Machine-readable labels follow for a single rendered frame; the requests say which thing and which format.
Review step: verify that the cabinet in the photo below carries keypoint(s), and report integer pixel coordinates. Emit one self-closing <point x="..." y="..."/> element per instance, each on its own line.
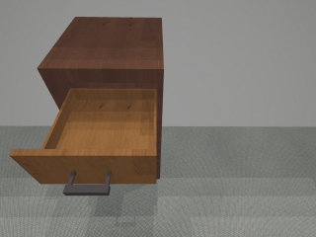
<point x="108" y="53"/>

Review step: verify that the handle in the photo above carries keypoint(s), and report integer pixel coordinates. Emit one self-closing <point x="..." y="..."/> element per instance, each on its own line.
<point x="87" y="190"/>

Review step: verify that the drawer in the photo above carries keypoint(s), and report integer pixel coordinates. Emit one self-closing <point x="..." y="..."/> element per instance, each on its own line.
<point x="95" y="131"/>

